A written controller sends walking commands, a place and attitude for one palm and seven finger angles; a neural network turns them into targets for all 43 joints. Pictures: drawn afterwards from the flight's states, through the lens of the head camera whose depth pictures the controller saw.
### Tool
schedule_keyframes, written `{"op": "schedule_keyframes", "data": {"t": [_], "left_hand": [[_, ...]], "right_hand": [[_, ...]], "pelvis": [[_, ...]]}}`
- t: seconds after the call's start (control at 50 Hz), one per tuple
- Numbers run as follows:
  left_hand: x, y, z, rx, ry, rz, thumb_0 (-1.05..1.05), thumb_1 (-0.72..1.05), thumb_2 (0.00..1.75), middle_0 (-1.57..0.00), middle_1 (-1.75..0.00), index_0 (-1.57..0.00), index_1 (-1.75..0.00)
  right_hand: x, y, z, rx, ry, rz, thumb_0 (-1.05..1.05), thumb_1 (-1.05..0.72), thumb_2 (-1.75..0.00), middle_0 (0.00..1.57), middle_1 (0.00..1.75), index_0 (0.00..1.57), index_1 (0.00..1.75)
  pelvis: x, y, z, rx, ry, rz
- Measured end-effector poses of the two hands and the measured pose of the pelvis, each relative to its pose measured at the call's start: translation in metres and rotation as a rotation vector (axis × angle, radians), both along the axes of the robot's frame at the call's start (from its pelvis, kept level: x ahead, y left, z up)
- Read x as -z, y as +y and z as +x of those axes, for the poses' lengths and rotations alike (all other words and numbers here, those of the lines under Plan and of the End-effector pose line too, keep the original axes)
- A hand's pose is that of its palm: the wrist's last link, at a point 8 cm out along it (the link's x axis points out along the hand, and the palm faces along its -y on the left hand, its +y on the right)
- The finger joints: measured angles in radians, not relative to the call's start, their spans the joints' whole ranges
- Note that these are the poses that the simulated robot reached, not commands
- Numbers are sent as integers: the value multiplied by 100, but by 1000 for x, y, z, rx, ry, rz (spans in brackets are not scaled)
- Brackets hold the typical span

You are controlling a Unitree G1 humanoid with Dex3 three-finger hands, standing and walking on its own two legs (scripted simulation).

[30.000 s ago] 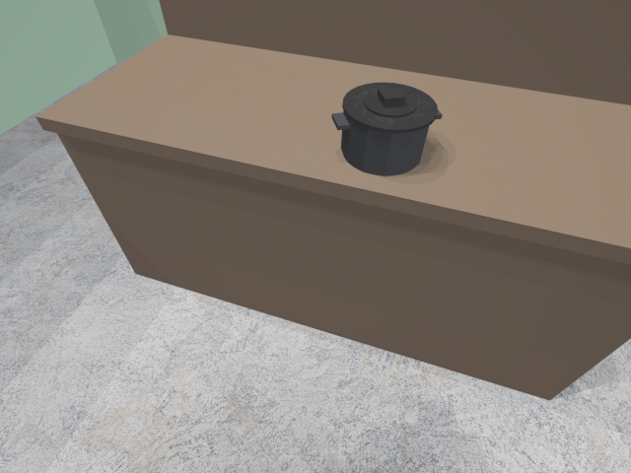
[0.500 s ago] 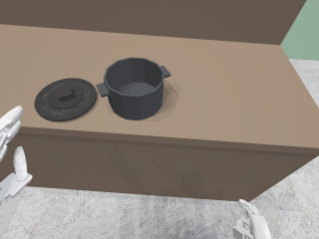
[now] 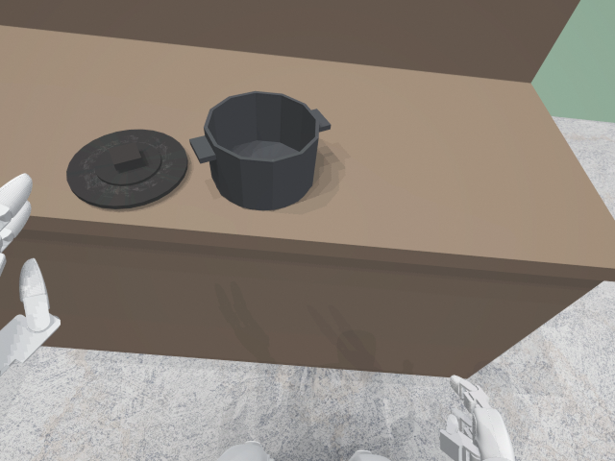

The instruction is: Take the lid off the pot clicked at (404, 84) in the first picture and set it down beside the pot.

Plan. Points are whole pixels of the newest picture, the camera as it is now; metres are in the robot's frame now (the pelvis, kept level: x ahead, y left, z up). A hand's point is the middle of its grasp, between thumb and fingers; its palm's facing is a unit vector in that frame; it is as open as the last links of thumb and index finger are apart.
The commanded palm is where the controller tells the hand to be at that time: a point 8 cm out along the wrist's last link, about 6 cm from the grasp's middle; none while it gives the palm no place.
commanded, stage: step back with the hand held close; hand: left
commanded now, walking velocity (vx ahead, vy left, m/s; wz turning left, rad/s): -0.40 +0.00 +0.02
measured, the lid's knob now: (125, 156) +0.58 +0.36 +0.01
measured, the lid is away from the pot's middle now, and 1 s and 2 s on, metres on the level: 0.24 0.24 0.24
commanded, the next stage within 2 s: stop stepping back and stand still in 1.14 s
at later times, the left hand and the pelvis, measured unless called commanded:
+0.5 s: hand (75, 341) +0.18 +0.21 +0.18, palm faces +0.30 -0.86 -0.41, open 7.4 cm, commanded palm +0.11 +0.27 +0.20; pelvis -0.02 -0.02 +0.00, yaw +0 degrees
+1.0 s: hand out of the picture +0.12 +0.24 +0.17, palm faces +0.27 -0.87 -0.42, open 7.4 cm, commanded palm +0.05 +0.29 +0.20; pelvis -0.07 +0.01 +0.01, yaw +1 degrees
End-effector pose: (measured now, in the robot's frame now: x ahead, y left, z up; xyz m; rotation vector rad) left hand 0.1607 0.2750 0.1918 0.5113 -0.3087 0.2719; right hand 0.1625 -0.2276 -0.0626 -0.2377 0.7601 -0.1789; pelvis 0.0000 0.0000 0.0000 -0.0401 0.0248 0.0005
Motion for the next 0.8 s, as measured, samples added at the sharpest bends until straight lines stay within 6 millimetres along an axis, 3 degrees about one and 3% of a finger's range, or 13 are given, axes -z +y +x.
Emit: {"op": "schedule_keyframes", "data": {"t": [0.46,0.68,0.8], "left_hand": [[-5,-26,-12,51,-48,6,1,89,90,-21,-30,-21,-31],[-6,-13,-30,23,-31,35,1,89,90,-21,-30,-22,-31],[-8,-23,-42,49,-42,-14,1,89,90,-21,-30,-21,-31]], "right_hand": [[-1,-34,-33,53,40,-37,1,-91,-90,20,30,20,30],[-8,-27,-46,51,13,-42,1,-91,-90,20,30,20,30],[-7,-22,-47,5,28,-23,1,-91,-90,20,30,20,30]], "pelvis": [[-2,-18,-17,-3,12,10],[-5,-16,-27,-20,13,-17],[-10,-18,-44,-6,13,-21]]}}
